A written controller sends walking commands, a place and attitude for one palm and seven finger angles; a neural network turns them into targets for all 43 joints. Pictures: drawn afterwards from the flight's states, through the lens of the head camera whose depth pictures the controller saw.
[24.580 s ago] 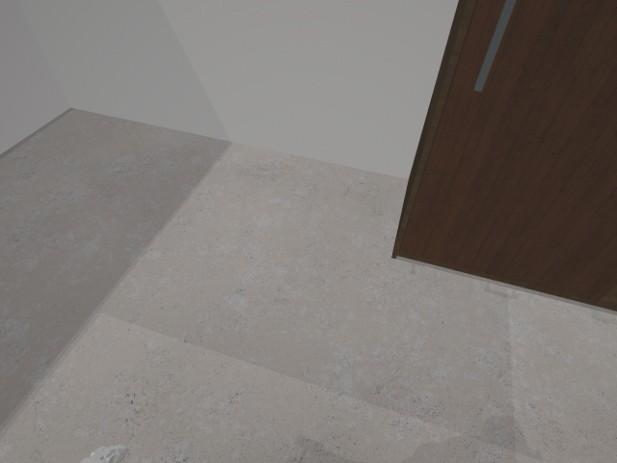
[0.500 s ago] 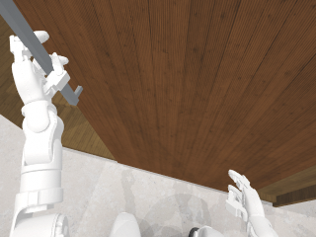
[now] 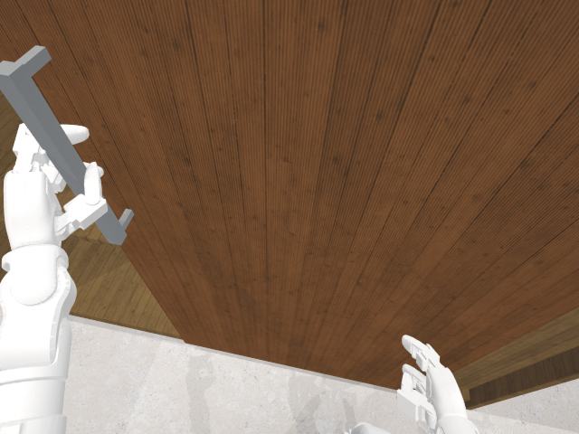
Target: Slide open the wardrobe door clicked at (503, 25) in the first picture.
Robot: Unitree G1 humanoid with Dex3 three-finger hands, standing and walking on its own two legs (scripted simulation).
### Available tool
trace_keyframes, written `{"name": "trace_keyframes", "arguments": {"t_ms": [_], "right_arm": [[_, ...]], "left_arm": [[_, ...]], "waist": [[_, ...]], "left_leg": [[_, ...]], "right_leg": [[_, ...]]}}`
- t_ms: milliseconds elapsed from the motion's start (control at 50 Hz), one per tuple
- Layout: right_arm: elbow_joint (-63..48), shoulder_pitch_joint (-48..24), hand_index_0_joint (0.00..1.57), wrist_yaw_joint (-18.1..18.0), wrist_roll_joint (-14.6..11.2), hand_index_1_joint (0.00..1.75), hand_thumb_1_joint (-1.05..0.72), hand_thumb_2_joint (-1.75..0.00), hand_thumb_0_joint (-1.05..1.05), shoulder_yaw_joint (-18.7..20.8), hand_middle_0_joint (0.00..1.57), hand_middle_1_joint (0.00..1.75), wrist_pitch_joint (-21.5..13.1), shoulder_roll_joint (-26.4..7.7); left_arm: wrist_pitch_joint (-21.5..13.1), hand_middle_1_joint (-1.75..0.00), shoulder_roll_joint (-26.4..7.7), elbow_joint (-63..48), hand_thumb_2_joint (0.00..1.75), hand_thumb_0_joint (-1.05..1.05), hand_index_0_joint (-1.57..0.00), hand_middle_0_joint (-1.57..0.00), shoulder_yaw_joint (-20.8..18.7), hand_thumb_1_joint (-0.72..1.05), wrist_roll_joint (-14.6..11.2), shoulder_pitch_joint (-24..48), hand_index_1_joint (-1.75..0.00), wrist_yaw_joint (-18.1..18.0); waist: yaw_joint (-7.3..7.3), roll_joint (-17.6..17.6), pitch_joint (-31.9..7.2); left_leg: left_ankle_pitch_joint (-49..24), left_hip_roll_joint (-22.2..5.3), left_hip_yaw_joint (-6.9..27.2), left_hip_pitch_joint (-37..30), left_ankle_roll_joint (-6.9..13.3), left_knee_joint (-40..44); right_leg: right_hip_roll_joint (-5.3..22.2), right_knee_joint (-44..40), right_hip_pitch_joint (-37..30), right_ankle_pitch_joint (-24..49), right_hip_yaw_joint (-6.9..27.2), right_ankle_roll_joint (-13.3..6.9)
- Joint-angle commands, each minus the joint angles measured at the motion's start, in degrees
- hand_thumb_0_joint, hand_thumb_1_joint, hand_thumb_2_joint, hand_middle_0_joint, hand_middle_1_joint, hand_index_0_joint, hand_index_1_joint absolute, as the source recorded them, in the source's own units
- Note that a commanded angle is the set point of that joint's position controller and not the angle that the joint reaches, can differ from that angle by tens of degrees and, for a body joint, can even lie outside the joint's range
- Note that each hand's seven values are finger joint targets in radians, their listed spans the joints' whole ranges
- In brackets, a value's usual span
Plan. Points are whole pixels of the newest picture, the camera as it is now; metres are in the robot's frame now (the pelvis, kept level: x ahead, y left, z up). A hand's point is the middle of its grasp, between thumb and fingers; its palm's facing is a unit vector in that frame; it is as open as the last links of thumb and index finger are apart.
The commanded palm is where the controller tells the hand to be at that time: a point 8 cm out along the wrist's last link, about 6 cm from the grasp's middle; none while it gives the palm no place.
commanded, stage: stop walking and hold the door there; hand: left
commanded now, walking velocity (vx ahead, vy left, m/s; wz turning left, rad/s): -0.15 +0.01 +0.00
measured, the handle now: (85, 165) +0.35 +0.32 +0.15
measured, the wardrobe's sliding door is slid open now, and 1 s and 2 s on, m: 0.55 0.55 0.55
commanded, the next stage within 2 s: none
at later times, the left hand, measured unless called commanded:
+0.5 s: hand (97, 198) +0.31 +0.29 +0.14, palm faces +0.48 -0.86 -0.19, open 6.7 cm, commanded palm +0.27 +0.30 +0.12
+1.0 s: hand (96, 199) +0.31 +0.29 +0.14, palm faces +0.44 -0.88 -0.19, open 6.7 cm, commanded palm +0.27 +0.31 +0.12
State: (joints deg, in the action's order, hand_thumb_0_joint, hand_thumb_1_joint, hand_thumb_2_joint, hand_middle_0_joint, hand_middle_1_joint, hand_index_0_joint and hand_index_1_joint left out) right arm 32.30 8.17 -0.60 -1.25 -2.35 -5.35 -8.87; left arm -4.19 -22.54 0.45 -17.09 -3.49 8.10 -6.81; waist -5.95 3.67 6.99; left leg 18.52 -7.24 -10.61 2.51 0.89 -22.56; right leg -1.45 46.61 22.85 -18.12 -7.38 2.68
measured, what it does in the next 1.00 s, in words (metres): steps on the spot: right foot, then left foot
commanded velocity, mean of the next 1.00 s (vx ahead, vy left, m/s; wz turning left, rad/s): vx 0.02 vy -0.03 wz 0.00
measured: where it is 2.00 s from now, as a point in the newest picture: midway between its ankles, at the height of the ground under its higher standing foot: outside the picture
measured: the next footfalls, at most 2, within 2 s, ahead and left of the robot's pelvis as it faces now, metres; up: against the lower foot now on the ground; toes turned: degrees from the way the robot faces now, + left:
right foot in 0.12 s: +0.11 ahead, -0.08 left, +0.00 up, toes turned -8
left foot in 0.48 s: +0.05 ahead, +0.16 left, +0.00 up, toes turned -1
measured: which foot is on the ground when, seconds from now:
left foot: down 0.00-0.14, up 0.16-0.46, down 0.48-1.00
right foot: up 0.00-0.10, down 0.12-0.48, up 0.50-0.74, down 0.76-1.00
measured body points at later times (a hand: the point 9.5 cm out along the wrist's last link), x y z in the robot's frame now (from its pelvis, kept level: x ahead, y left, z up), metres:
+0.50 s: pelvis -0.03 +0.02 -0.02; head -0.05 +0.02 +0.43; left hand +0.28 +0.34 +0.15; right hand +0.07 -0.28 -0.11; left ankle +0.01 +0.16 -0.75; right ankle +0.07 -0.08 -0.75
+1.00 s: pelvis -0.07 +0.03 -0.02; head -0.08 +0.02 +0.43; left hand +0.28 +0.33 +0.15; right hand +0.05 -0.24 -0.11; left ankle +0.01 +0.16 -0.75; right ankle -0.08 -0.07 -0.75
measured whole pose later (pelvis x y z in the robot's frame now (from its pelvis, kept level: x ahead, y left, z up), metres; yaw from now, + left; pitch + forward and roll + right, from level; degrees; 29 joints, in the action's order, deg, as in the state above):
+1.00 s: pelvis -0.07 +0.03 -0.02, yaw -7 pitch -3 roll +0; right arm 39.4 11.3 -5.3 -2.3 -0.6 -2.2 -16.2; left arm -4.0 -23.4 20.9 -21.2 -4.4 15.4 -9.5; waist 0.0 2.4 1.0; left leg 10.9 -5.0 -4.3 17.0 -1.8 -30.7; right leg 0.7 31.5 12.1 -16.9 -4.5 -0.6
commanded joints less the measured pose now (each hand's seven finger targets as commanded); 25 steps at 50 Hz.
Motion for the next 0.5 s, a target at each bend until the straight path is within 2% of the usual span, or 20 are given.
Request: {"name": "trace_keyframes", "arguments": {"t_ms": [0,40,60,80,100,120,140,160,180,200,220,260,280,340,380,400,420,440,460,480], "right_arm": [[-7.5,-0.9,0.2,-1.0,0.0,0.3,-0.9,-0.9,0.0,3.5,0.2,0.3,-0.9,-10.5],[-7.9,-1.8,0.2,-1.2,-0.4,0.3,-0.9,-0.9,0.0,2.8,0.2,0.3,-0.3,-10.4],[-8.0,-2.2,0.2,-1.5,-0.6,0.3,-0.9,-0.9,0.0,2.8,0.2,0.3,0.1,-10.7],[-8.4,-2.4,0.2,-1.9,-0.8,0.3,-0.9,-0.9,0.0,3.0,0.2,0.3,0.6,-10.8],[-9.2,-2.8,0.2,-2.8,-0.6,0.3,-0.9,-0.9,0.0,3.0,0.2,0.3,1.0,-10.3],[-8.8,-3.5,0.2,-3.3,-0.2,0.3,-0.9,-0.9,0.0,2.8,0.2,0.3,0.8,-9.4],[-7.4,-2.2,0.2,-3.5,0.1,0.3,-0.9,-0.9,0.0,2.6,0.2,0.3,0.7,-9.8],[-6.3,-1.5,0.2,-3.3,-0.7,0.3,-0.9,-0.9,0.0,2.9,0.2,0.3,1.0,-10.8],[-5.8,-2.3,0.2,-3.1,-0.9,0.3,-0.9,-0.9,0.0,2.7,0.2,0.3,1.6,-10.9],[-4.5,-3.6,0.2,-3.5,-0.5,0.3,-0.9,-0.9,0.0,2.4,0.2,0.3,2.1,-10.9],[-4.5,-4.0,0.2,-3.7,-0.6,0.3,-0.9,-0.9,0.0,2.1,0.2,0.3,2.4,-10.8],[-3.8,-4.2,0.2,-4.1,-0.6,0.3,-0.9,-0.9,0.0,2.0,0.2,0.3,2.6,-11.2],[-3.6,-4.5,0.2,-4.4,-0.5,0.3,-0.9,-0.9,0.0,2.3,0.2,0.3,2.5,-11.7],[-3.2,-4.2,0.2,-4.7,-0.2,0.3,-0.9,-0.9,0.0,2.4,0.2,0.3,1.5,-11.7],[-2.6,-2.9,0.2,-4.7,0.1,0.3,-0.9,-0.9,0.0,2.8,0.2,0.3,0.9,-11.9],[-2.0,-2.6,0.2,-4.9,0.0,0.3,-0.9,-0.9,0.0,3.2,0.2,0.3,0.8,-12.4],[-2.7,-1.7,0.2,-4.8,0.1,0.3,-0.9,-0.9,0.0,3.4,0.2,0.3,0.7,-12.7],[-3.7,-2.1,0.2,-4.8,0.0,0.3,-0.9,-0.9,0.0,3.7,0.2,0.3,0.3,-14.1],[-4.1,-2.0,0.2,-4.5,-0.7,0.3,-0.9,-0.9,0.0,3.6,0.2,0.3,0.3,-14.5],[-4.7,-2.7,0.2,-4.1,-0.8,0.3,-0.9,-0.9,0.0,3.5,0.2,0.3,-0.1,-12.9]], "left_arm": [[-3.1,-1.4,-7.6,-12.8,0.9,0.0,-0.45,-0.45,1.3,0.9,0.8,10.0,-1.4,1.3],[-2.6,-1.4,-8.2,-11.9,0.9,0.0,-0.45,-0.45,0.0,0.9,0.7,7.2,-1.4,1.0],[-2.9,-1.4,-9.8,-10.9,0.9,0.0,-0.45,-0.45,-2.1,0.9,0.7,6.4,-1.4,0.8],[-3.1,-1.4,-12.3,-9.5,0.9,0.0,-0.45,-0.45,-4.3,0.9,1.0,5.9,-1.4,0.4],[-3.5,-1.4,-13.7,-7.6,0.9,0.0,-0.45,-0.45,-5.4,0.9,1.2,3.7,-1.4,-0.2],[-3.4,-1.4,-13.3,-5.0,0.9,0.0,-0.45,-0.45,-6.9,0.9,0.8,2.9,-1.4,-0.6],[-3.0,-1.4,-14.5,-2.1,0.9,0.0,-0.45,-0.45,-9.3,0.9,0.6,3.2,-1.4,-0.9],[-3.3,-1.4,-14.0,-1.3,0.9,0.0,-0.45,-0.45,-8.5,0.9,0.7,3.6,-1.4,-1.1],[-4.1,-1.4,-14.8,-2.8,0.9,0.0,-0.45,-0.45,-8.8,0.9,1.0,6.6,-1.4,-1.6],[-4.7,-1.4,-15.4,-2.7,0.9,0.0,-0.45,-0.45,-9.4,0.9,1.1,7.3,-1.4,-2.1],[-5.2,-1.4,-15.9,-1.9,0.9,0.0,-0.45,-0.45,-10.4,0.9,1.3,7.8,-1.4,-2.6],[-5.2,-1.4,-15.2,-1.1,0.9,0.0,-0.45,-0.45,-9.8,0.9,0.9,7.8,-1.4,-2.5],[-5.3,-1.4,-16.2,-1.5,0.9,0.0,-0.45,-0.45,-10.3,0.9,0.7,8.6,-1.4,-2.5],[-5.9,-1.4,-14.4,-2.1,0.9,0.0,-0.45,-0.45,-8.2,0.9,0.8,10.5,-1.4,-2.5],[-6.2,-1.4,-13.1,-3.2,0.9,0.0,-0.45,-0.45,-6.5,0.9,1.0,11.6,-1.4,-2.6],[-6.5,-1.4,-12.7,-4.4,0.9,0.0,-0.45,-0.45,-5.4,0.9,0.7,12.0,-1.4,-2.6],[-6.8,-1.4,-11.2,-4.9,0.9,0.0,-0.45,-0.45,-4.1,0.9,0.9,12.1,-1.4,-2.5],[-7.2,-1.4,-10.5,-6.3,0.9,0.0,-0.45,-0.45,-3.7,0.9,0.8,12.7,-1.4,-2.5],[-7.5,-1.4,-9.0,-7.7,0.9,0.0,-0.45,-0.45,-1.9,0.9,1.0,13.0,-1.4,-2.6],[-7.3,-1.4,-6.9,-8.5,0.9,0.0,-0.45,-0.45,0.7,0.9,1.2,14.1,-1.4,-2.4]], "waist": [[6.43,13.1,-18.7],[5.67,9.0,-19.0],[5.05,6.2,-19.9],[4.81,0.7,-21.9],[4.55,-5.7,-25.3],[4.01,-13.1,-23.3],[4.37,-13.2,-18.8],[4.87,-12.4,-19.2],[5.42,-12.5,-20.1],[5.47,-9.4,-20.7],[5.62,-9.6,-21.8],[5.8,-11.3,-20.7],[5.43,-10.5,-19.3],[4.94,-10.0,-17.4],[5.71,-7.9,-17.4],[6.73,-5.6,-16.8],[6.59,-1.6,-17.1],[5.96,6.7,-15.2],[5.32,12.4,-14.0],[4.66,10.1,-12.7]], "left_leg": [[-69.5,-8.7,0.9,-18.1,-0.7,-4.7],[-61.3,-8.8,0.2,-12.0,-0.3,-9.8],[-55.4,-8.3,0.4,-8.1,-0.3,-13.9],[-44.8,-5.9,-0.1,-0.6,-0.9,-20.7],[-18.3,0.8,0.8,11.3,-2.3,-33.3],[15.8,6.1,6.0,20.1,-2.7,-40.8],[17.9,4.2,12.5,21.8,-2.3,-40.8],[16.4,3.9,14.0,20.3,-2.5,-41.3],[14.7,4.2,14.1,19.9,-2.8,-41.0],[13.1,4.6,13.0,19.4,-2.9,-38.9],[10.4,4.9,11.7,19.4,-2.7,-37.2],[6.1,6.2,9.6,15.8,-2.0,-33.8],[5.1,6.6,8.6,14.6,-1.7,-31.2],[4.6,6.5,6.9,11.9,-0.8,-19.9],[0.3,7.2,5.6,6.7,-0.5,-9.7],[-3.4,6.3,5.7,2.5,-0.5,-4.0],[-2.5,3.7,8.5,2.4,0.2,0.4],[2.7,-3.6,18.4,6.0,2.9,7.3],[6.7,-11.8,28.0,10.9,6.3,13.3],[4.7,-13.6,27.9,13.7,7.6,14.3]], "right_leg": [[-2.6,-11.4,3.1,6.5,-3.8,-0.5],[-1.8,-19.0,-5.5,15.2,-3.3,-0.8],[-0.7,-22.9,-10.9,21.9,-2.3,-1.4],[3.7,-21.5,-18.8,42.1,1.8,-3.3],[13.4,-16.2,-28.1,71.8,14.9,-9.5],[22.0,-17.1,-29.4,84.7,23.5,-14.3],[24.4,-19.7,-23.5,76.0,23.5,-13.3],[23.1,-21.6,-20.2,64.0,23.2,-11.7],[22.3,-23.3,-18.7,52.8,22.3,-11.3],[21.1,-24.0,-18.9,49.3,20.7,-11.2],[20.0,-24.3,-18.7,44.4,17.6,-10.5],[17.6,-28.4,-12.0,23.0,15.2,-8.7],[17.0,-30.7,-9.0,13.7,15.8,-8.4],[15.6,-32.5,-6.8,-0.1,14.3,-8.3],[13.5,-32.6,-4.9,-6.3,13.5,-7.0],[11.9,-30.6,-3.9,-7.7,11.9,-5.5],[9.5,-26.3,-4.2,-8.3,10.6,-4.1],[5.1,-19.5,-2.9,-8.2,8.7,-2.3],[1.7,-10.5,-4.0,-5.1,6.3,-1.4],[0.3,-4.4,-5.3,-3.1,7.3,-1.6]]}}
